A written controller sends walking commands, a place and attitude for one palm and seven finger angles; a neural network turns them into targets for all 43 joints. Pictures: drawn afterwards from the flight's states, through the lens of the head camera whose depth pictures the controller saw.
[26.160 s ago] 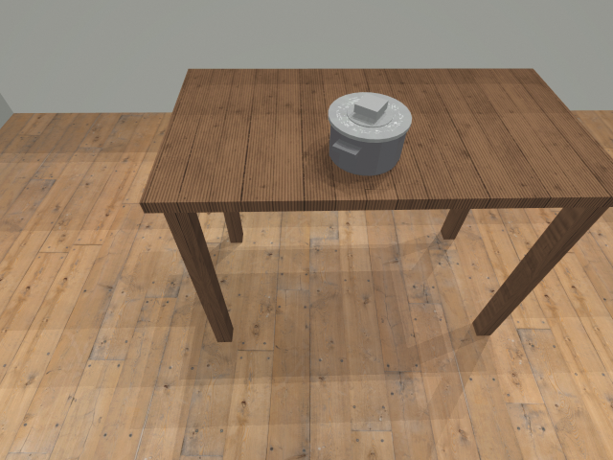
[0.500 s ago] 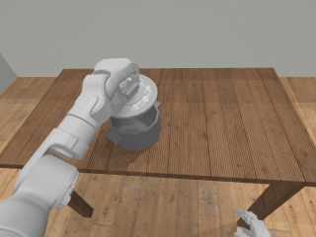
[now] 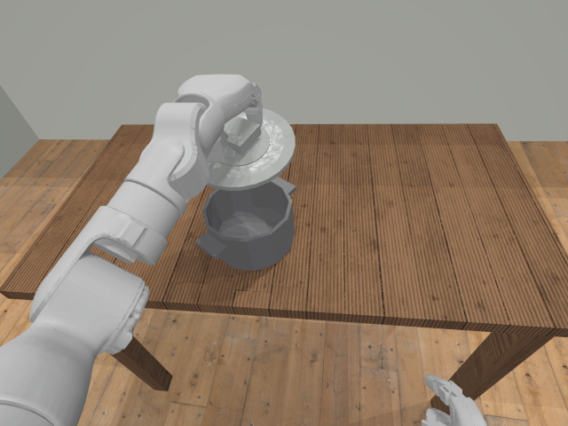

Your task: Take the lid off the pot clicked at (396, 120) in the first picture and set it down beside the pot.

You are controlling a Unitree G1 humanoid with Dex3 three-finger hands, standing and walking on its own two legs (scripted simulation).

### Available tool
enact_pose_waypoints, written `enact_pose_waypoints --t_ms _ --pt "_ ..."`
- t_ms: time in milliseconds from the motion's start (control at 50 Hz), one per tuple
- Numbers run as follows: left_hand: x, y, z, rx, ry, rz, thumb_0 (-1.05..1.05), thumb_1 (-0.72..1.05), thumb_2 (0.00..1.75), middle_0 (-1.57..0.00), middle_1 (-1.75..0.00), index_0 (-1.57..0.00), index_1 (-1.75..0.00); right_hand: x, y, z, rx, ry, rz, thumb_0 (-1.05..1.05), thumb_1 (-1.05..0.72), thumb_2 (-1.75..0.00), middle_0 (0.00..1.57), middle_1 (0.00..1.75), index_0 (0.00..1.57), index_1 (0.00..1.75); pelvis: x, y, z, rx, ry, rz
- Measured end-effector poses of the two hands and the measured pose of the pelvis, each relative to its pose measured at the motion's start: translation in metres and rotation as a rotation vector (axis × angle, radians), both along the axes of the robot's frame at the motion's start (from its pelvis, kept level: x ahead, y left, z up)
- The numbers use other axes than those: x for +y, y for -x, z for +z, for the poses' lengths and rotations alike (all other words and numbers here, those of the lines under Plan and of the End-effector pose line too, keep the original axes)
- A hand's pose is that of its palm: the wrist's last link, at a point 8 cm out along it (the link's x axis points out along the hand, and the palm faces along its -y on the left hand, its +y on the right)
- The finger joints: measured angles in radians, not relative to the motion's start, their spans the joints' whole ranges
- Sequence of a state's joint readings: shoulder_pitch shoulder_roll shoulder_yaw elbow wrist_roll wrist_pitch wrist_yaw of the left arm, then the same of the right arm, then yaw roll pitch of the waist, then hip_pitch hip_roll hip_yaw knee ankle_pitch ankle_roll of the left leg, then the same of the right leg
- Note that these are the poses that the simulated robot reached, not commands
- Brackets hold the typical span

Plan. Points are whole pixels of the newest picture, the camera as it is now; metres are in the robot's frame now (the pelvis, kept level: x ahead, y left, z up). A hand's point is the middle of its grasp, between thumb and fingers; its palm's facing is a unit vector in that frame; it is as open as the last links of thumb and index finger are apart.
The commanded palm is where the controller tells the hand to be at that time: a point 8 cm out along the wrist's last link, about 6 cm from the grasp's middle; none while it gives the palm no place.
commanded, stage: lift the lid straight up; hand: left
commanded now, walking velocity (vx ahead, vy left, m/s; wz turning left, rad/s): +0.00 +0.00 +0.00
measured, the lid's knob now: (237, 134) +0.48 +0.07 +0.19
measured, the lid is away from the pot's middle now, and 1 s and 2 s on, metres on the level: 0.01 0.06 0.17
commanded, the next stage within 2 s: move the lid sideways beside the pot in 0.44 s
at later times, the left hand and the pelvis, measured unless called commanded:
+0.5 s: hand (221, 119) +0.45 +0.08 +0.23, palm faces -0.16 +0.00 -0.99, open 8.6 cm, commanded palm +0.42 +0.09 +0.30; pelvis +0.00 -0.01 +0.00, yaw +0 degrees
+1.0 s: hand (173, 124) +0.44 +0.15 +0.23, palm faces -0.19 -0.02 -0.98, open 8.6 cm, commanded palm +0.42 +0.15 +0.30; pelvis -0.01 +0.00 +0.00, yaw +0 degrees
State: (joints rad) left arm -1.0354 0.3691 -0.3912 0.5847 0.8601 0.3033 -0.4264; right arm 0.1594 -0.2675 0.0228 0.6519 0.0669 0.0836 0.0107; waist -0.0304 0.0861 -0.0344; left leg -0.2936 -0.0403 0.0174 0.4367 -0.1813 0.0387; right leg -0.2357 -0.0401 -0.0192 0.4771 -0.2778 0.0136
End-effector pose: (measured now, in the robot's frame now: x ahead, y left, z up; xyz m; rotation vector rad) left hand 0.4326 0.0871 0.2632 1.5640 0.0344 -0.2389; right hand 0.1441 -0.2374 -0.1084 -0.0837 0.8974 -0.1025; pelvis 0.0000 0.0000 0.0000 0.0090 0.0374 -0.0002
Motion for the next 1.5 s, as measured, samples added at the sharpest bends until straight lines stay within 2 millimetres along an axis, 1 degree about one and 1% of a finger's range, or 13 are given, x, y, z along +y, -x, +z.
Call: enact_pose_waypoints --t_ms 80,180,240,600,720,900,960,1040,1120,1320,1500 --pt "-0.001 -0.003 0.008 -0.005 0.025 0.013 -0.04 0.13 0.94 -0.78 -0.94 -0.58 -0.82 0.0 -0.002 0.001 -0.009 0.004 0.003 0.01 -0.9 -0.9 0.2 0.3 0.2 0.3 -0.002 0.002 0.0 -0.001 -0.002 -0.004" --pt "-0.003 -0.003 0.021 -0.042 0.005 0.021 -0.04 0.13 0.94 -0.78 -0.95 -0.58 -0.82 0.0 -0.003 0.003 -0.021 -0.004 0.004 0.01 -0.9 -0.9 0.2 0.3 0.2 0.3 -0.004 0.002 0.001 0.0 -0.002 -0.005" --pt "-0.003 -0.003 0.025 -0.043 0.012 0.037 -0.04 0.13 0.94 -0.78 -0.95 -0.58 -0.82 -0.002 -0.003 0.003 -0.017 -0.003 0.007 0.01 -0.9 -0.9 0.2 0.3 0.2 0.3 -0.005 0.002 0.001 0.0 -0.003 -0.007" --pt "0.001 -0.001 0.027 -0.011 0.021 0.041 -0.04 0.13 0.94 -0.78 -0.95 -0.58 -0.82 -0.01 -0.007 0.007 -0.037 0.018 0.002 0.01 -0.9 -0.9 0.2 0.3 0.2 0.3 -0.009 0.002 0.001 -0.009 -0.003 -0.006" --pt "0.017 -0.003 0.028 -0.014 0.01 0.087 -0.04 0.13 0.94 -0.78 -0.95 -0.58 -0.82 -0.01 -0.008 0.008 -0.039 0.02 -0.001 0.01 -0.9 -0.9 0.2 0.3 0.2 0.3 -0.008 0.002 0.001 -0.008 -0.003 -0.009" --pt "0.041 0.004 0.025 0.007 0.003 0.102 -0.04 0.13 0.94 -0.78 -0.95 -0.58 -0.82 -0.006 -0.008 0.009 -0.036 0.03 0.007 0.01 -0.9 -0.9 0.2 0.3 0.2 0.3 -0.004 0.003 0.001 -0.011 0.001 -0.001" --pt "0.053 0.003 0.025 0.017 0.012 0.122 -0.04 0.13 0.94 -0.78 -0.95 -0.58 -0.82 -0.005 -0.007 0.01 -0.034 0.039 0.005 0.01 -0.9 -0.9 0.2 0.3 0.2 0.3 -0.003 0.004 0.001 -0.012 0.003 0.0" --pt "0.067 0.002 0.026 0.014 -0.007 0.145 -0.04 0.13 0.94 -0.78 -0.95 -0.58 -0.82 -0.005 -0.003 0.011 -0.026 0.048 0.0 0.01 -0.9 -0.9 0.2 0.3 0.2 0.3 -0.001 0.006 0.001 -0.008 0.005 0.001" --pt "0.077 0.003 0.026 0.012 -0.007 0.143 -0.04 0.13 0.94 -0.78 -0.95 -0.58 -0.82 -0.004 0.002 0.011 -0.009 0.057 -0.001 0.01 -0.9 -0.9 0.2 0.3 0.2 0.3 0.002 0.006 0.001 -0.004 0.008 0.003" --pt "0.102 -0.003 0.021 0.033 -0.014 0.163 -0.04 0.13 0.94 -0.79 -0.95 -0.58 -0.82 -0.002 0.018 0.008 0.036 0.075 -0.022 0.01 -0.9 -0.9 0.2 0.3 0.2 0.3 0.009 0.008 0.001 0.005 0.015 0.004" --pt "0.12 -0.004 0.028 0.016 -0.011 0.171 -0.04 0.14 0.94 -0.78 -0.95 -0.58 -0.82 0.0 0.03 0.005 0.069 0.073 -0.04 0.01 -0.9 -0.9 0.2 0.3 0.2 0.3 0.015 0.007 0.001 0.013 0.018 0.0"
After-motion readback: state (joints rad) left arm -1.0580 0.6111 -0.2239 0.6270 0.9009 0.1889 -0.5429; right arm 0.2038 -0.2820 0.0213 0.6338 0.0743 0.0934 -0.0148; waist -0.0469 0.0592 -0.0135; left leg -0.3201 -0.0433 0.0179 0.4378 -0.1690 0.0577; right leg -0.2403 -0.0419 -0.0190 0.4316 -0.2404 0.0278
